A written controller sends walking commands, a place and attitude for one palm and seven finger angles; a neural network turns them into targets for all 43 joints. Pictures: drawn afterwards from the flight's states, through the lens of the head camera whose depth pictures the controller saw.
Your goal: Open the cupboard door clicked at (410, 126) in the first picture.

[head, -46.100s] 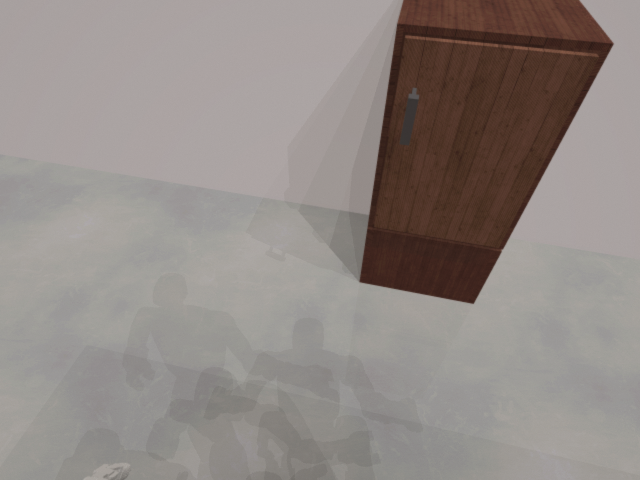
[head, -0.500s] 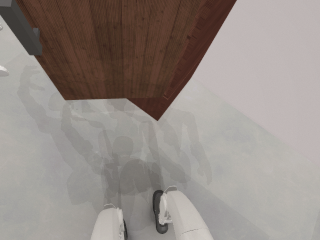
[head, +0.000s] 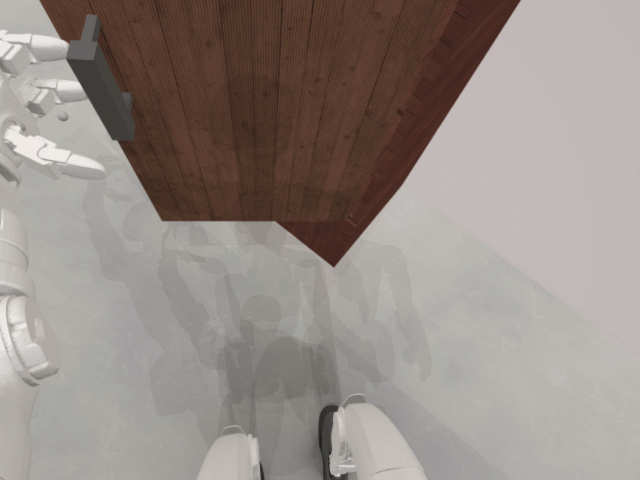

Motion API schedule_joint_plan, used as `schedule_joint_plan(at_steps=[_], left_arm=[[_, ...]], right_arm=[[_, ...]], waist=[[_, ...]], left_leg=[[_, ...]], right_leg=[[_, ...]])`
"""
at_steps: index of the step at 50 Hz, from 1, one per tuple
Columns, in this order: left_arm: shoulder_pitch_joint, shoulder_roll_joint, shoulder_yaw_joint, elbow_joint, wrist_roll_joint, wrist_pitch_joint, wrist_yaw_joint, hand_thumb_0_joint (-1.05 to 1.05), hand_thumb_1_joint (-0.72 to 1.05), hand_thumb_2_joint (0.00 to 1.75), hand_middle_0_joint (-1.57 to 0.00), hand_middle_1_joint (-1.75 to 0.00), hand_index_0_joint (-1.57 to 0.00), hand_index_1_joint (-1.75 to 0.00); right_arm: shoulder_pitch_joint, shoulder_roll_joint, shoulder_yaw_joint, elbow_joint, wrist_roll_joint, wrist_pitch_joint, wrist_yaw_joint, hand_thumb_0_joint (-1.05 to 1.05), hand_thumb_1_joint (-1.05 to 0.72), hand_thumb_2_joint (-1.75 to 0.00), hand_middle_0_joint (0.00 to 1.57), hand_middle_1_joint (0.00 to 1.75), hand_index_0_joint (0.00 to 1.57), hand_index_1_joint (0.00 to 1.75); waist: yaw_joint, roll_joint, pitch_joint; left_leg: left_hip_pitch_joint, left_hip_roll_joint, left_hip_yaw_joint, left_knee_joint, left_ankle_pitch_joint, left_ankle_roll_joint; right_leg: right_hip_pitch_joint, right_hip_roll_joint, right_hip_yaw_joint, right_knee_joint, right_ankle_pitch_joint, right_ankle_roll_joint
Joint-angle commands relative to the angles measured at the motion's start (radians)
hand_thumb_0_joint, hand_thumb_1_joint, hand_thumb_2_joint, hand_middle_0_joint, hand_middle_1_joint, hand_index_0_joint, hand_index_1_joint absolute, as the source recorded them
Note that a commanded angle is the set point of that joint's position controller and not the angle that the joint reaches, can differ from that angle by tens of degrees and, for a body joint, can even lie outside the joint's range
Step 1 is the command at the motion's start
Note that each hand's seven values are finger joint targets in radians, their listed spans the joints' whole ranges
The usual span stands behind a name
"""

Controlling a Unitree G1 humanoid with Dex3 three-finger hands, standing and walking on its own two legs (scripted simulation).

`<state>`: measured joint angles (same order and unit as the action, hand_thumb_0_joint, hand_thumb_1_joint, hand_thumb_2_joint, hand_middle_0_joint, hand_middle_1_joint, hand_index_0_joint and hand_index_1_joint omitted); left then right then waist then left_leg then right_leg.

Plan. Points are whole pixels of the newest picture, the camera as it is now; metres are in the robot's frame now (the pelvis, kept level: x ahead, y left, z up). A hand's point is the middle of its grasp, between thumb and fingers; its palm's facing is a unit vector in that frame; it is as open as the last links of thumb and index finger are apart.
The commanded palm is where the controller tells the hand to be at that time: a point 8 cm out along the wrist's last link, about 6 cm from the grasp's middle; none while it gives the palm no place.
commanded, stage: slide the fingers in behind the handle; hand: left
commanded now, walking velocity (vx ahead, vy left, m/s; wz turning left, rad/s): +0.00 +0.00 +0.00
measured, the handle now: (108, 81) +0.56 +0.20 +0.07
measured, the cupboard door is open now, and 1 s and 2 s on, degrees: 42 41 41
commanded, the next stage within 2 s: close the thumb around the handle in 1.04 s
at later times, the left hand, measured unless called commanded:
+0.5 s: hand (116, 113) +0.52 +0.19 +0.07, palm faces -0.04 -1.00 +0.01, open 14.0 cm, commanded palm +0.50 +0.23 +0.07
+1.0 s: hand (120, 121) +0.51 +0.19 +0.07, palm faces -0.05 -1.00 -0.04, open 14.0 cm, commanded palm +0.49 +0.23 +0.07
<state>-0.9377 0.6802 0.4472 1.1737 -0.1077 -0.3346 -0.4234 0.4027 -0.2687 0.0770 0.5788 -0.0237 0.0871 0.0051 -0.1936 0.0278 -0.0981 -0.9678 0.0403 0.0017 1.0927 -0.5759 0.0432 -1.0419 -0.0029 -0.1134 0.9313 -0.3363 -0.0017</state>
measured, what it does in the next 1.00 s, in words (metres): stands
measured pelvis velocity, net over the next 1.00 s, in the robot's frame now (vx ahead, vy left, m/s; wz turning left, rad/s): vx -0.01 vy -0.02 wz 0.00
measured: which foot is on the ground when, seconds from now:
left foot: down 0.00-1.00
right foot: down 0.00-1.00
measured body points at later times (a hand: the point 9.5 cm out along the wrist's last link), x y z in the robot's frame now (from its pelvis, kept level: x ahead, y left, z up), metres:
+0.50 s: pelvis +0.00 -0.02 +0.00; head +0.16 +0.01 +0.42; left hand +0.52 +0.25 +0.07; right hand +0.01 -0.28 -0.10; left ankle -0.05 +0.08 -0.66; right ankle +0.05 -0.13 -0.66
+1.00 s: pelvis -0.01 -0.02 +0.00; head +0.14 +0.00 +0.42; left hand +0.50 +0.24 +0.07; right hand -0.01 -0.28 -0.11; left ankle -0.05 +0.08 -0.66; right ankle +0.05 -0.13 -0.66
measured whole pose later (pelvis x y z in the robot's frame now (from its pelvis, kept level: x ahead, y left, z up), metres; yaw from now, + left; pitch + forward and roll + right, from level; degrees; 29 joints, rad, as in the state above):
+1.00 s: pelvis -0.01 -0.02 +0.00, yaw +0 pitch +25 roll -3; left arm -0.93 0.59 0.43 1.18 -0.09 -0.38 -0.36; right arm 0.40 -0.29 0.05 0.59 -0.02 0.05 0.00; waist -0.19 0.03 -0.10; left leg -0.96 0.04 0.02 1.08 -0.55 0.03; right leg -1.06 0.00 -0.09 0.96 -0.33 -0.02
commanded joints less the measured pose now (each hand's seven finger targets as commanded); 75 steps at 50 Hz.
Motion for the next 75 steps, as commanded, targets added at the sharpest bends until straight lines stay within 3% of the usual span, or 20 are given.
schedule_joint_plan(at_steps=[1,9,17,19,21,24,26,30,33,35,38,44,46,51,54,57,63,66,70,75], left_arm=[[-0.464,0.192,-0.021,-0.233,-0.014,-0.072,-0.013,0.00,-0.50,0.30,-0.30,-1.20,-0.30,-1.20],[-0.472,0.107,-0.084,-0.211,-0.015,-0.064,-0.009,0.00,-0.50,0.30,-0.30,-1.20,-0.30,-1.20],[-0.451,0.027,-0.132,-0.261,-0.026,-0.074,0.006,0.00,-0.50,0.30,-0.30,-1.20,-0.30,-1.20],[-0.451,0.104,-0.047,-0.210,-0.039,-0.066,0.031,0.00,-0.50,0.30,-0.30,-1.20,-0.30,-1.20],[-0.456,0.183,0.026,-0.201,-0.034,-0.075,0.068,0.00,-0.50,0.30,-0.30,-1.20,-0.30,-1.20],[-0.407,0.175,-0.006,-0.207,0.019,-0.082,0.097,0.00,-0.50,0.30,-0.30,-1.20,-0.30,-1.20],[-0.389,0.170,-0.009,-0.248,0.031,-0.111,0.105,0.00,-0.50,0.30,-0.30,-1.20,-0.30,-1.20],[-0.388,0.142,-0.010,-0.238,-0.008,-0.107,0.078,0.00,-0.50,0.30,-0.30,-1.20,-0.30,-1.20],[-0.408,0.183,0.028,-0.195,-0.023,-0.087,0.070,0.00,-0.50,0.30,-0.30,-1.20,-0.30,-1.20],[-0.432,0.189,0.019,-0.223,-0.006,-0.100,0.076,0.00,-0.50,0.30,-0.30,-1.20,-0.30,-1.20],[-0.405,0.217,0.031,-0.205,0.014,-0.109,0.085,0.00,-0.50,0.30,-0.30,-1.20,-0.30,-1.20],[-0.396,0.197,0.026,-0.195,-0.009,-0.103,0.060,0.00,-0.50,0.30,-0.30,-1.20,-0.30,-1.20],[-0.425,0.194,0.020,-0.224,-0.009,-0.110,0.060,0.00,-0.50,0.30,-0.30,-1.20,-0.30,-1.20],[-0.423,0.156,-0.001,-0.198,-0.016,-0.109,0.068,0.00,-0.50,0.30,-0.30,-1.20,-0.30,-1.20],[-0.424,0.207,0.031,-0.165,-0.004,-0.103,0.078,0.00,-0.50,0.30,-0.30,-1.20,-0.30,-1.20],[-0.460,0.179,-0.010,-0.172,0.018,-0.113,0.082,0.00,-0.50,0.30,-0.30,-1.20,-0.30,-1.20],[-0.484,0.205,0.024,-0.178,-0.001,-0.112,0.080,0.00,-0.16,0.44,-0.32,-1.24,-0.32,-1.24],[-0.462,0.210,0.032,-0.211,0.001,-0.116,0.076,0.00,0.00,0.52,-0.34,-1.25,-0.34,-1.25],[-0.426,0.154,-0.010,-0.216,0.001,-0.106,0.074,0.00,0.23,0.61,-0.35,-1.28,-0.35,-1.28],[-0.418,0.142,-0.001,-0.222,-0.011,-0.099,0.082,0.00,0.51,0.73,-0.37,-1.31,-0.37,-1.31]], right_arm=[[0.214,-0.211,-0.085,-0.009,-0.002,-0.007,-0.022,0.00,-0.90,-0.90,0.20,0.30,0.20,0.30],[0.210,-0.203,-0.087,0.012,-0.004,-0.010,-0.019,0.00,-0.90,-0.90,0.20,0.30,0.20,0.30],[0.202,-0.195,-0.096,0.022,-0.005,-0.016,-0.014,0.00,-0.90,-0.90,0.20,0.30,0.20,0.30],[0.198,-0.199,-0.093,0.019,-0.001,-0.015,-0.017,0.00,-0.90,-0.90,0.20,0.30,0.20,0.30],[0.192,-0.196,-0.084,0.004,-0.002,-0.020,-0.018,0.00,-0.90,-0.90,0.20,0.30,0.20,0.30],[0.184,-0.183,-0.080,-0.023,-0.002,-0.023,-0.009,0.00,-0.90,-0.90,0.20,0.30,0.20,0.30],[0.184,-0.181,-0.084,-0.037,-0.003,-0.025,-0.005,0.00,-0.90,-0.90,0.20,0.30,0.20,0.30],[0.181,-0.186,-0.088,-0.045,0.006,-0.028,-0.008,0.00,-0.90,-0.90,0.20,0.30,0.20,0.30],[0.176,-0.193,-0.085,-0.034,0.013,-0.031,-0.017,0.00,-0.90,-0.90,0.20,0.30,0.20,0.30],[0.178,-0.188,-0.082,-0.040,0.009,-0.038,-0.019,0.00,-0.90,-0.90,0.20,0.30,0.20,0.30],[0.186,-0.189,-0.082,-0.028,0.007,-0.041,-0.019,0.00,-0.90,-0.90,0.20,0.30,0.20,0.30],[0.182,-0.195,-0.086,-0.031,0.012,-0.045,-0.021,0.00,-0.90,-0.90,0.20,0.30,0.20,0.30],[0.183,-0.195,-0.086,-0.028,0.009,-0.046,-0.021,0.00,-0.90,-0.90,0.20,0.30,0.20,0.30],[0.182,-0.198,-0.088,-0.023,0.011,-0.049,-0.021,0.00,-0.90,-0.90,0.20,0.30,0.20,0.30],[0.186,-0.203,-0.084,-0.019,0.009,-0.050,-0.026,0.00,-0.90,-0.90,0.20,0.30,0.20,0.30],[0.188,-0.199,-0.082,-0.014,0.005,-0.054,-0.026,0.00,-0.90,-0.90,0.20,0.30,0.20,0.30],[0.196,-0.208,-0.083,-0.014,0.001,-0.054,-0.026,0.00,-0.90,-0.90,0.20,0.30,0.20,0.30],[0.203,-0.207,-0.086,-0.016,-0.003,-0.051,-0.022,0.00,-0.90,-0.90,0.20,0.30,0.20,0.30],[0.200,-0.201,-0.085,-0.026,-0.001,-0.038,-0.017,0.00,-0.90,-0.90,0.20,0.30,0.20,0.30],[0.213,-0.201,-0.091,-0.022,-0.002,-0.033,-0.015,0.00,-0.90,-0.90,0.20,0.30,0.20,0.30]], waist=[[-0.043,0.242,-0.512],[-0.063,0.200,-0.483],[-0.057,0.229,-0.529],[-0.051,0.135,-0.496],[-0.026,0.151,-0.506],[-0.013,0.152,-0.474],[-0.001,0.171,-0.533],[-0.018,0.106,-0.541],[-0.018,0.075,-0.505],[-0.009,0.131,-0.513],[-0.010,0.101,-0.513],[-0.008,0.109,-0.519],[-0.002,0.165,-0.548],[-0.018,0.125,-0.500],[-0.017,0.087,-0.468],[-0.023,0.159,-0.469],[-0.028,0.129,-0.536],[-0.013,0.181,-0.582],[-0.019,0.167,-0.522],[-0.018,0.168,-0.540]], left_leg=[[0.384,0.007,-0.101,-0.119,0.718,-0.069],[0.349,0.000,-0.095,-0.122,0.655,-0.054],[0.428,0.002,-0.105,-0.119,0.742,-0.065],[0.315,-0.007,-0.087,-0.123,0.628,-0.042],[0.239,-0.020,-0.068,-0.126,0.571,-0.034],[0.175,-0.025,-0.044,-0.131,0.527,-0.023],[0.211,-0.024,-0.043,-0.128,0.560,-0.026],[0.182,-0.026,-0.036,-0.134,0.517,-0.018],[0.113,-0.028,-0.026,-0.137,0.427,-0.015],[0.133,-0.033,-0.027,-0.138,0.429,-0.014],[0.134,-0.026,-0.032,-0.133,0.444,-0.014],[0.142,-0.028,-0.028,-0.139,0.435,-0.016],[0.184,-0.026,-0.034,-0.141,0.457,-0.022],[0.177,-0.026,-0.040,-0.145,0.421,-0.020],[0.124,-0.027,-0.037,-0.145,0.384,-0.016],[0.183,-0.024,-0.052,-0.144,0.426,-0.025],[0.197,-0.021,-0.064,-0.130,0.463,-0.028],[0.254,-0.016,-0.066,-0.123,0.552,-0.038],[0.267,-0.011,-0.072,-0.131,0.592,-0.040],[0.298,-0.010,-0.075,-0.133,0.636,-0.046]], right_leg=[[0.245,0.054,0.047,-0.024,0.292,-0.030],[0.261,0.052,0.049,-0.036,0.294,-0.029],[0.250,0.051,0.041,-0.036,0.321,-0.033],[0.320,0.050,0.052,-0.039,0.328,-0.031],[0.385,0.044,0.070,-0.028,0.350,-0.035],[0.425,0.038,0.088,-0.022,0.364,-0.032],[0.440,0.039,0.092,-0.015,0.385,-0.032],[0.492,0.040,0.098,-0.024,0.398,-0.032],[0.501,0.035,0.113,-0.037,0.349,-0.023],[0.480,0.036,0.112,-0.027,0.334,-0.030],[0.470,0.035,0.113,-0.026,0.336,-0.024],[0.470,0.034,0.112,-0.032,0.327,-0.024],[0.448,0.034,0.108,-0.025,0.325,-0.028],[0.408,0.037,0.101,-0.039,0.273,-0.023],[0.423,0.034,0.104,-0.038,0.254,-0.023],[0.357,0.033,0.091,-0.025,0.244,-0.027],[0.376,0.035,0.087,-0.014,0.271,-0.027],[0.371,0.037,0.083,-0.006,0.322,-0.030],[0.347,0.042,0.071,-0.011,0.323,-0.032],[0.349,0.045,0.068,-0.015,0.343,-0.031]])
